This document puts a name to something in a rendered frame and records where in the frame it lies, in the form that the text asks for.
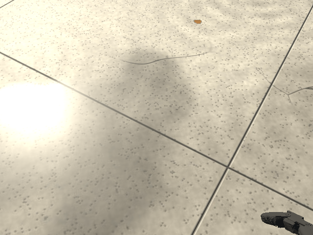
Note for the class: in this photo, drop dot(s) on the robot right hand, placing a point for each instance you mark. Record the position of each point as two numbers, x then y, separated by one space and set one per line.
289 220

